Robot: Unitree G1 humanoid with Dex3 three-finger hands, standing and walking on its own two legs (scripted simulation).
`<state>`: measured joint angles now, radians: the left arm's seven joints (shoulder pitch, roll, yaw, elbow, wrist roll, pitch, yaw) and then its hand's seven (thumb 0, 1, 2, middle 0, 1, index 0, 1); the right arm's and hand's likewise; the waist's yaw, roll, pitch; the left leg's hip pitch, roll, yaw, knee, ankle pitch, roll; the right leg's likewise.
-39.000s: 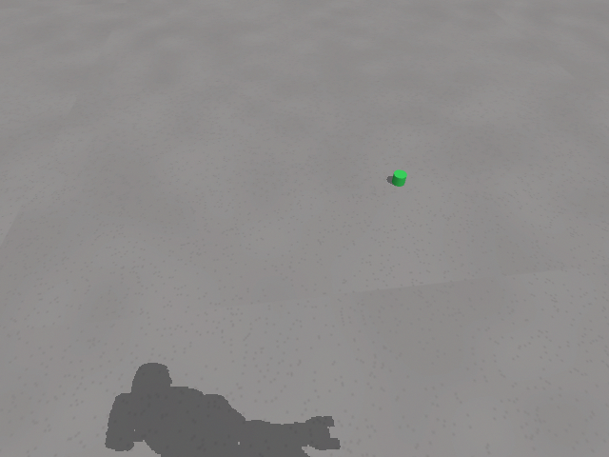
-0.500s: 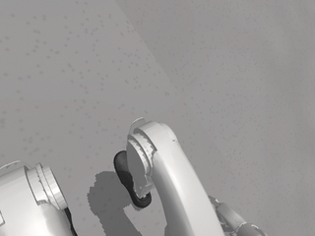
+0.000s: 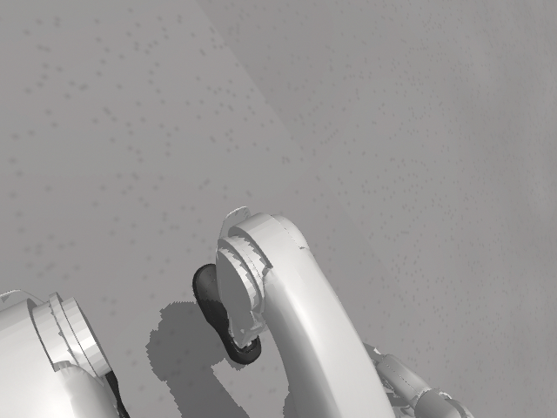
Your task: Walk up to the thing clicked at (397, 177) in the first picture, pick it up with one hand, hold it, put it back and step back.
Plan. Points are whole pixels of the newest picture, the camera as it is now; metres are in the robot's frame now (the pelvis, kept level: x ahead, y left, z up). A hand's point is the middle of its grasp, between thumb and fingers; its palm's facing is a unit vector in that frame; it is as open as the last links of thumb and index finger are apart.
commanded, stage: open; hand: left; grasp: from above
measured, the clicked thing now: out of the picture +0.47 +0.35 -0.28
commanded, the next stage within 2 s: withdraw in 1.06 s
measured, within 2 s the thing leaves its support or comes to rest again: neither
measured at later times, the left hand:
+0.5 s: hand out of the picture +0.47 +0.34 -0.25, palm faces -0.43 -0.15 -0.89, open 11.9 cm
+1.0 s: hand out of the picture +0.46 +0.34 -0.25, palm faces -0.43 -0.16 -0.89, open 13.8 cm
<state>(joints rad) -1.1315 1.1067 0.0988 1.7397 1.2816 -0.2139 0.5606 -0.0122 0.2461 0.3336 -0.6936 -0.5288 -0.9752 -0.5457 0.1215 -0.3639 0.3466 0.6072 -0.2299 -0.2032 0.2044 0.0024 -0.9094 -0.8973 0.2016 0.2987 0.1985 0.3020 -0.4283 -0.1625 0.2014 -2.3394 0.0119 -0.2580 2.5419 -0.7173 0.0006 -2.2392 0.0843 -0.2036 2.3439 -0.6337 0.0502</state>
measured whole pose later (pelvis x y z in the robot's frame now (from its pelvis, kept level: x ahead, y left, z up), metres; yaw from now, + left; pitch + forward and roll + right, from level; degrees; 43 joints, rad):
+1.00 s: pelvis +0.00 +0.00 +0.00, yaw -1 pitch +27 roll -16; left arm -1.13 1.15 0.09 1.72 1.27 -0.23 0.56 0.00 -0.45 0.94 -0.08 -1.07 -0.10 -1.04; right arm 0.12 -0.36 0.39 0.59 -0.24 -0.19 0.19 0.00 -0.90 -0.89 0.20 0.30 0.20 0.30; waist -0.44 -0.17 0.23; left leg -2.34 0.02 -0.27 2.53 -0.71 0.01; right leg -2.23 0.09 -0.21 2.32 -0.62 0.06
